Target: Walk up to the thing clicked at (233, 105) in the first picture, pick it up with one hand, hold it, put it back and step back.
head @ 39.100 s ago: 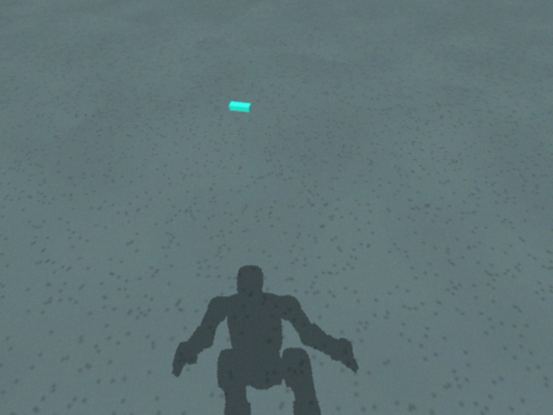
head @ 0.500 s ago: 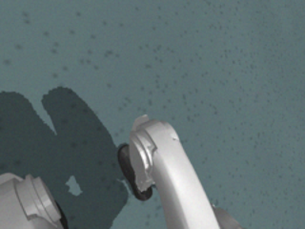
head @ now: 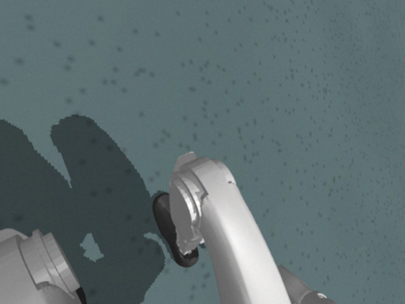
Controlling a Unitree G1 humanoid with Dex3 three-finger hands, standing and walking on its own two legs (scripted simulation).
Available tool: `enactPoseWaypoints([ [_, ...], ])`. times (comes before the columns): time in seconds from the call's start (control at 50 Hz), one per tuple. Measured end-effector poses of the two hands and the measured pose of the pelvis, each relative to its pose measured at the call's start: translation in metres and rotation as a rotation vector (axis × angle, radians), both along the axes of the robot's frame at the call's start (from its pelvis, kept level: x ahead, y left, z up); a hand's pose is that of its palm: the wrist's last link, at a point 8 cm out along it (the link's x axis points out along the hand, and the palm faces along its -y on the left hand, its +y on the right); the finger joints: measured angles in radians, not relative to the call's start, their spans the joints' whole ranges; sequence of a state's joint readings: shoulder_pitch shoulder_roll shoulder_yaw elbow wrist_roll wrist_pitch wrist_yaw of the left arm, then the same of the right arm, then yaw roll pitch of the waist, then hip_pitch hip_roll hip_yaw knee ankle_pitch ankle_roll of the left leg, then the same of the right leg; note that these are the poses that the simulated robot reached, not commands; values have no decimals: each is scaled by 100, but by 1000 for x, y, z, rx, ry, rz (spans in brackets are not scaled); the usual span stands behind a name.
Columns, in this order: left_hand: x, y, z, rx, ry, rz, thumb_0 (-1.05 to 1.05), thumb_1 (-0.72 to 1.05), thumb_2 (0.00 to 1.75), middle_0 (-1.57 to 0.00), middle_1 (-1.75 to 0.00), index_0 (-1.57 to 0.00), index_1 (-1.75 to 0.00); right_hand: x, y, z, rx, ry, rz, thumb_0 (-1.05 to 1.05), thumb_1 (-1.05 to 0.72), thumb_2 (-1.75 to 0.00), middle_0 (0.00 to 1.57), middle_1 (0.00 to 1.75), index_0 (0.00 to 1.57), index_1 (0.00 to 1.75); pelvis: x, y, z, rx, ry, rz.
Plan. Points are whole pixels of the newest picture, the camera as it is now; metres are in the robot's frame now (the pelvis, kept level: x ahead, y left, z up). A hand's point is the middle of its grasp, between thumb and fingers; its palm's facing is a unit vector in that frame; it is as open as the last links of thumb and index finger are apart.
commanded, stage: rest palm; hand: left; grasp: from above
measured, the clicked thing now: out of the picture +0.49 +0.33 -0.29
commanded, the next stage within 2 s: close in 0.32 s
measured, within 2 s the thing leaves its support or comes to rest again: neither
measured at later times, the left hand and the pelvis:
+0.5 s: hand out of the picture +0.48 +0.31 -0.27, palm faces -0.46 -0.15 -0.88, open 12.6 cm; pelvis +0.00 +0.00 +0.00, yaw -1 degrees
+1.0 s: hand out of the picture +0.47 +0.32 -0.26, palm faces -0.46 -0.15 -0.87, open 10.6 cm; pelvis +0.00 +0.00 +0.00, yaw -1 degrees
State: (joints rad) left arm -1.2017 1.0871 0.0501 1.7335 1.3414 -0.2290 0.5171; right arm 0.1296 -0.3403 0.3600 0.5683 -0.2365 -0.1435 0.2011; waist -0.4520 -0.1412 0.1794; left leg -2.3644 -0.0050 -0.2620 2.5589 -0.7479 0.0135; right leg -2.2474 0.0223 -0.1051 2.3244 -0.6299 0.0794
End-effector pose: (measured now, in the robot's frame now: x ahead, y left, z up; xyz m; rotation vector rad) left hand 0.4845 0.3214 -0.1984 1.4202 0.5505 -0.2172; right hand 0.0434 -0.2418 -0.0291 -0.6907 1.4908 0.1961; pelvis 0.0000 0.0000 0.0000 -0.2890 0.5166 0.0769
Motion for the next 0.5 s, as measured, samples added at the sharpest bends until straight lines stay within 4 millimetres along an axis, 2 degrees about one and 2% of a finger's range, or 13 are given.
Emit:
enactPoseWaypoints([
  [0.5, 2, -5, -12, 16, 1, 17, 0, -25, 78, -29, -80, -30, -81, -17, 2, 5, 10, 47, -11, 0, -91, -90, 20, 30, 20, 30, 0, 1, 0, -9, -1, -11],
])
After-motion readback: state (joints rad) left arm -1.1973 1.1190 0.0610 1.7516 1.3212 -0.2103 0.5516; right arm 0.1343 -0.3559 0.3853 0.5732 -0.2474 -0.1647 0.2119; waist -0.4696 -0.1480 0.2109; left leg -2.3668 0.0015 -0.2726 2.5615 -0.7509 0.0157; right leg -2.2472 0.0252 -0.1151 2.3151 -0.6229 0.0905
